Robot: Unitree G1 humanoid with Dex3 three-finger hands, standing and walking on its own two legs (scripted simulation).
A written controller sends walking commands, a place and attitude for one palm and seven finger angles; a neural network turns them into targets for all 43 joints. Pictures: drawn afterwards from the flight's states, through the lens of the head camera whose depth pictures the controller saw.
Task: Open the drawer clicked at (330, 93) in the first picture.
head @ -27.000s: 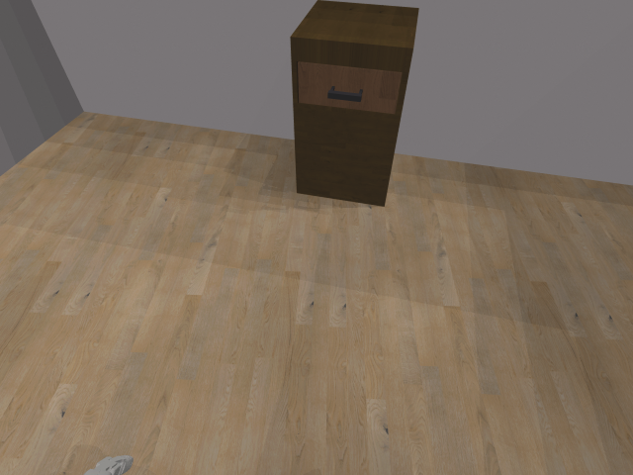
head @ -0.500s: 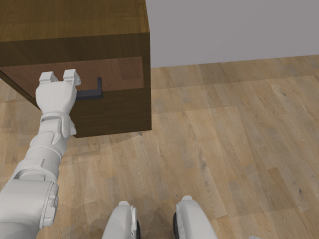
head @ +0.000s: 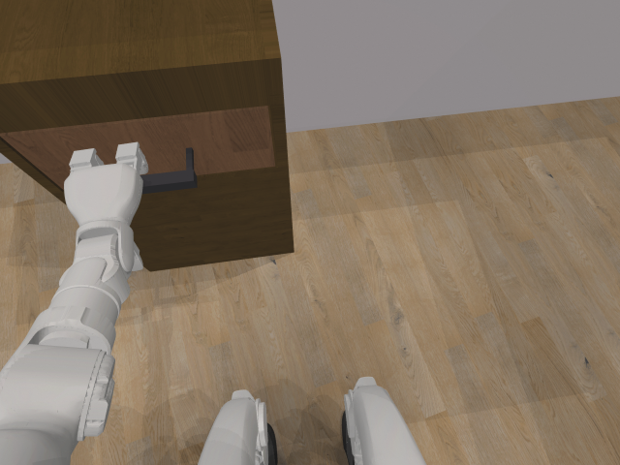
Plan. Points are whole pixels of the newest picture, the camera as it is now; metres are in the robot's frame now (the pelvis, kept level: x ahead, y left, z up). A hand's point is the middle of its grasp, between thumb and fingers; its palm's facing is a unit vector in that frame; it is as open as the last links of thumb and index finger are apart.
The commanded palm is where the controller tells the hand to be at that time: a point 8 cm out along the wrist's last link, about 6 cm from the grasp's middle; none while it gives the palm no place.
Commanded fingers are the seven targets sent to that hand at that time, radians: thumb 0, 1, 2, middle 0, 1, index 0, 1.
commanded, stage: re-aim the fingers above the handle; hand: left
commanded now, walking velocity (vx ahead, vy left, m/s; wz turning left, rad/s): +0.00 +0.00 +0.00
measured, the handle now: (156, 171) +0.56 +0.23 -0.10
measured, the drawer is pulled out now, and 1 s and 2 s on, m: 0.00 0.00 0.00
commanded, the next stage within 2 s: lower the fingers behind the handle in 1.36 s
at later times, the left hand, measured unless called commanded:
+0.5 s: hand (154, 216) +0.46 +0.20 -0.06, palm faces -0.16 -0.05 -0.99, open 13.8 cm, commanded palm +0.46 +0.20 +0.01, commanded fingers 0.00 -0.50 0.30 -0.30 -1.20 -0.30 -1.20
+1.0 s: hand (170, 211) +0.45 +0.18 -0.04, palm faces -0.10 -0.09 -0.99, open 13.8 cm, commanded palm +0.46 +0.21 +0.01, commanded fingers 0.00 -0.50 0.30 -0.30 -1.20 -0.30 -1.20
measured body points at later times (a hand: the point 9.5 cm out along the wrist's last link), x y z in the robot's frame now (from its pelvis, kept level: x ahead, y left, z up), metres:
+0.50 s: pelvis +0.00 +0.00 +0.00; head +0.15 -0.01 +0.42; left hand +0.46 +0.20 +0.00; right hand +0.03 -0.28 -0.14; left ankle +0.01 +0.11 -0.63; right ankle +0.03 -0.13 -0.63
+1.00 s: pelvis +0.01 +0.00 +0.01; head +0.14 +0.01 +0.44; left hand +0.45 +0.18 +0.02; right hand +0.05 -0.28 -0.12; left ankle +0.01 +0.11 -0.63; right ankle +0.03 -0.13 -0.63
